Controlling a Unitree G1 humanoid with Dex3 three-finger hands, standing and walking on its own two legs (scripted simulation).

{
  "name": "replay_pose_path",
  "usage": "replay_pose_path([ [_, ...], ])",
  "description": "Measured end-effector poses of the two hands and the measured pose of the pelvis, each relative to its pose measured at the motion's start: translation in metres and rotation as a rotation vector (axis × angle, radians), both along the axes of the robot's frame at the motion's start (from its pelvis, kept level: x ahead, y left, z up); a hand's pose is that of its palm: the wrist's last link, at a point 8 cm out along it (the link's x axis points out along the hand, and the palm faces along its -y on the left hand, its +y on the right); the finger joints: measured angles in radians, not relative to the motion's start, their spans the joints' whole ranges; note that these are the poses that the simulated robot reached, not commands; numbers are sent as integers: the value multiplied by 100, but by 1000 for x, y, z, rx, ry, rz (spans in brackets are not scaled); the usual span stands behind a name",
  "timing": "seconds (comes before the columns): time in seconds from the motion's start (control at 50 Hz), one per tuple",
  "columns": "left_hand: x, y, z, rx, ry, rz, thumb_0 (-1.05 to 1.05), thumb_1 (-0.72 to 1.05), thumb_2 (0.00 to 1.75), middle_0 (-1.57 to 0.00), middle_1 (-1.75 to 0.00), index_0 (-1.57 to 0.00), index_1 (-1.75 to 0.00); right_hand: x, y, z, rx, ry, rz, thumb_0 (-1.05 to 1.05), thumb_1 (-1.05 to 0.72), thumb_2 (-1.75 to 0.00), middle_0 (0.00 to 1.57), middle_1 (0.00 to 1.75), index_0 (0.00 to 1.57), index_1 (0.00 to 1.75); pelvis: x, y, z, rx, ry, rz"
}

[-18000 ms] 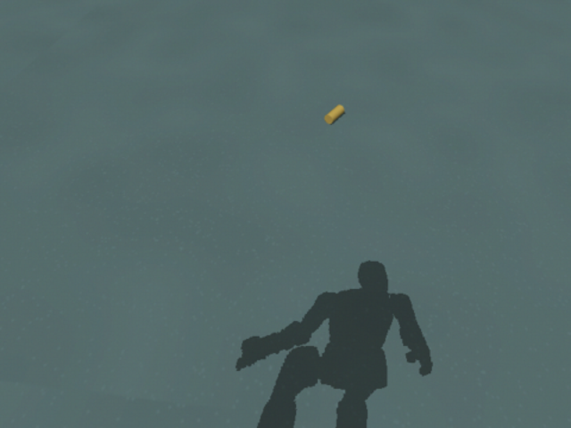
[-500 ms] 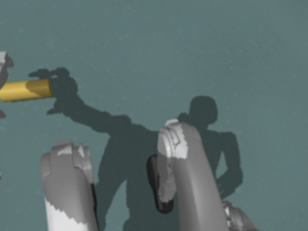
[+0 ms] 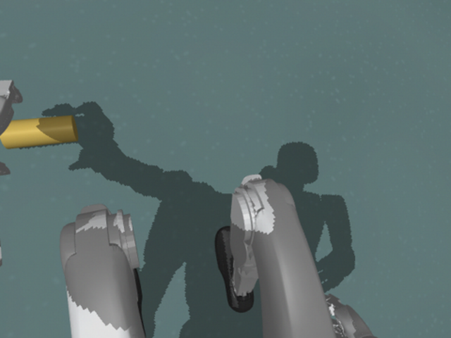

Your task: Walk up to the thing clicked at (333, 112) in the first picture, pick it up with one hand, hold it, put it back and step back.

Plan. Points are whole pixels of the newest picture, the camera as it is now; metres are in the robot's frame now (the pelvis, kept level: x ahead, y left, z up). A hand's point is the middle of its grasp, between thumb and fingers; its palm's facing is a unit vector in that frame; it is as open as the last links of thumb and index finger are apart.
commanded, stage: approach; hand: left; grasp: from above
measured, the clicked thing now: (41, 131) +0.50 +0.28 -0.30
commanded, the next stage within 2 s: close in in 0.72 s
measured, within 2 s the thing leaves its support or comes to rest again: neither
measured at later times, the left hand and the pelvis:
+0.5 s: hand (43, 112) +0.50 +0.24 -0.18, palm faces -0.43 -0.04 -0.90, open 13.5 cm; pelvis +0.00 +0.00 +0.00, yaw -1 degrees
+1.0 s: hand (27, 121) +0.49 +0.27 -0.19, palm faces -0.47 -0.06 -0.88, open 13.5 cm; pelvis +0.01 +0.00 +0.00, yaw -1 degrees
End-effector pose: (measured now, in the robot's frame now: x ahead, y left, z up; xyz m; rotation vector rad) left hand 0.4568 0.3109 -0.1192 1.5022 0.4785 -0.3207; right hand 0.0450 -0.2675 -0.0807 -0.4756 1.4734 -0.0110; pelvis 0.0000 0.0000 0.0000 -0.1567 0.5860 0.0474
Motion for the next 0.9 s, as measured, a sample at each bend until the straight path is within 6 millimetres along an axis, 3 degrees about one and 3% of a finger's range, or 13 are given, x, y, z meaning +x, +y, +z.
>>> replay_pose_path([
  [0.18,9,-7,3,11,-18,-25,0,-46,96,-16,-96,-16,-96,-1,-1,0,-1,8,-3,0,-91,-90,20,30,21,30,2,-1,0,4,10,0],
  [0.38,42,-56,-2,-21,-51,-85,0,-45,96,-15,-100,-16,-99,-12,-2,9,-21,8,-26,0,-91,-90,20,30,21,30,4,-2,2,0,26,-7],
  [0.48,48,-69,-6,-12,-61,-64,0,-45,96,-15,-100,-16,-99,-24,-2,10,-11,22,-58,0,-91,-90,20,30,21,30,4,-3,2,3,30,-13],
  [0.6,35,-54,-3,32,-37,7,0,-45,97,-17,-97,-17,-97,-32,0,2,30,40,-76,0,-91,-90,20,30,21,30,3,-5,1,17,21,-17],
  [0.76,17,-15,-6,25,56,64,0,-44,95,-17,-96,-17,-96,-18,-1,-9,25,26,-20,0,-91,-90,20,30,21,30,-2,-4,-4,15,-7,-9],
  [0.9,31,-25,-9,-35,-7,-58,0,-44,95,-16,-100,-17,-99,-5,-3,1,-28,36,21,0,-91,-90,20,30,21,30,2,-1,-6,-9,-4,-5],
])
